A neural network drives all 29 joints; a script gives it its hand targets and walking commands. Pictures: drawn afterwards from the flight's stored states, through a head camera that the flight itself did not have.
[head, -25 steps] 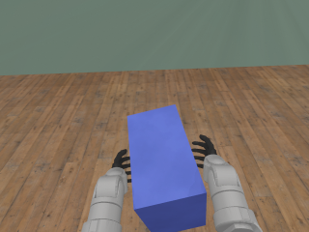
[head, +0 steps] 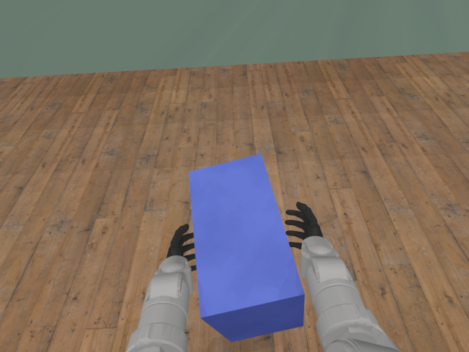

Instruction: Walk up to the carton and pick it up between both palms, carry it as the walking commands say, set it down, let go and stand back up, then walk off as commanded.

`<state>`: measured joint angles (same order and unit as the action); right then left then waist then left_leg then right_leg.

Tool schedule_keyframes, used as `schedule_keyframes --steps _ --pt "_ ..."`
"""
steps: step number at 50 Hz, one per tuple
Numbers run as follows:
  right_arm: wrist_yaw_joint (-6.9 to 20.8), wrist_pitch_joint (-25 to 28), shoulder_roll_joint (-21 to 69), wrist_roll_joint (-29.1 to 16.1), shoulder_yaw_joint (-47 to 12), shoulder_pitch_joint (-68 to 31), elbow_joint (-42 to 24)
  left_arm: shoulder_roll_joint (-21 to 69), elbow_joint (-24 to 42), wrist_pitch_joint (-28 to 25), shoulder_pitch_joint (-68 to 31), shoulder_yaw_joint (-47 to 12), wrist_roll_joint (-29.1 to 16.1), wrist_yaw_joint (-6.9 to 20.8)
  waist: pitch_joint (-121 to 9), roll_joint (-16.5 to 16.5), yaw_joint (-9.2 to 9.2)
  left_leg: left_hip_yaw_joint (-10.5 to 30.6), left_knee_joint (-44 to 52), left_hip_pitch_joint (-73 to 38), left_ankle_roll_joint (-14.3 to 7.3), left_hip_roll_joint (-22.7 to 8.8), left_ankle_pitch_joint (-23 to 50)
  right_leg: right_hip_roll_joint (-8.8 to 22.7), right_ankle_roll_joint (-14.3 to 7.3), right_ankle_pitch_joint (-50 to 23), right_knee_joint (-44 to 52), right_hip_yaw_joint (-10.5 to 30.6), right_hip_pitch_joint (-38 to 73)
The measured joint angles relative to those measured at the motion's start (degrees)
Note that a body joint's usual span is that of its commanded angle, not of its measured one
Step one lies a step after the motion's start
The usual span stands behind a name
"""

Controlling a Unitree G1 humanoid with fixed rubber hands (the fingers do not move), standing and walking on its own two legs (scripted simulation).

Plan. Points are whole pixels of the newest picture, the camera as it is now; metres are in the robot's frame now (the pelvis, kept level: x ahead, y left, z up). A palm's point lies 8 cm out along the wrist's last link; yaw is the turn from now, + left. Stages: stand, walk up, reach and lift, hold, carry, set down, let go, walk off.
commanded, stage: set down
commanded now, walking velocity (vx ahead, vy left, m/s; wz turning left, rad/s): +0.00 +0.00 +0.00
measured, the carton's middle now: (245, 249) +0.36 +0.02 -0.10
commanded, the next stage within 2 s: none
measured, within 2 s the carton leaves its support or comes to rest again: neither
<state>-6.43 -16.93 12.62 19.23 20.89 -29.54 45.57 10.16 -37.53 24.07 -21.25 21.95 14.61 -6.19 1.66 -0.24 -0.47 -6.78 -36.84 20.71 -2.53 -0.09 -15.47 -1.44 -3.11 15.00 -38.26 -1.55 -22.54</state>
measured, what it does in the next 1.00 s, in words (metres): lowers itself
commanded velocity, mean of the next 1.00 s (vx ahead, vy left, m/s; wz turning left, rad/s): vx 0.00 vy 0.00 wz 0.00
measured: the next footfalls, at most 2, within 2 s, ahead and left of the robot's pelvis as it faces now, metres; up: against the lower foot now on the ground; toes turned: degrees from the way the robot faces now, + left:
none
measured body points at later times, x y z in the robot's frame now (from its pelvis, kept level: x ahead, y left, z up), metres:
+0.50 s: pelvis -0.01 +0.01 -0.02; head +0.19 +0.01 +0.38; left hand +0.32 +0.14 -0.14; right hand +0.33 -0.12 -0.14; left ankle +0.05 +0.10 -0.72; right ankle +0.06 -0.09 -0.72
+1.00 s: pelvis -0.03 +0.00 -0.06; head +0.26 +0.00 +0.29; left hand +0.36 +0.10 -0.20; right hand +0.38 -0.10 -0.21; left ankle +0.05 +0.10 -0.72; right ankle +0.06 -0.09 -0.72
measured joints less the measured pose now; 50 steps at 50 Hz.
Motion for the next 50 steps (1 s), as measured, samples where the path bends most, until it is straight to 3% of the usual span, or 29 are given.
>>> schedule_keyframes --steps 11,15,21,25,34,50 --pt "0.6 14.0 0.0 -0.2 0.0 0.8 0.1 0.0 -1.2 -14.3 -0.3 -0.2 0.0 -0.6 1.7 0.0 0.00 0.0 -5.2 14.7 -0.5 -0.1 -0.5 0.3 0.4 0.2 -4.6 -0.1 -14.4" --pt "0.4 18.7 -1.3 -3.4 -2.1 1.3 -0.1 -0.2 -1.2 -18.9 -0.4 -1.9 -0.4 -1.5 3.2 0.0 0.04 0.0 -6.7 19.1 -0.7 0.0 -0.5 0.4 0.5 0.2 -5.9 -0.1 -18.7" --pt "-3.5 22.3 -6.3 -6.2 -9.1 1.2 1.6 -1.3 -1.2 -25.5 -1.3 -8.6 -3.4 -5.7 8.0 0.2 0.13 0.0 -7.2 21.4 -1.1 0.3 -0.3 0.7 0.8 0.0 -6.4 -0.1 -20.9" --pt "-5.7 23.4 -8.0 -7.4 -10.6 0.6 2.2 -1.3 -1.6 -28.5 -2.0 -11.4 -4.5 -7.8 9.8 0.4 0.13 0.0 -7.2 23.3 -1.2 0.4 -0.1 0.8 0.9 -0.2 -6.4 0.0 -22.8" --pt "-9.1 24.8 -8.4 -9.7 -11.0 -4.0 2.7 -1.6 -2.2 -30.6 -4.7 -12.7 -5.7 -10.8 10.6 1.0 -0.01 0.0 -7.5 30.3 -1.3 1.0 0.9 1.3 0.9 -0.4 -7.9 0.3 -30.3" --pt "-8.3 23.5 -8.7 -9.7 -11.0 -15.9 3.9 -1.8 -5.0 -30.9 -18.9 -13.2 -5.7 -10.2 11.1 1.0 -0.30 0.0 -16.1 43.8 -1.3 0.9 -0.2 1.3 0.6 1.0 -17.1 0.7 -44.0"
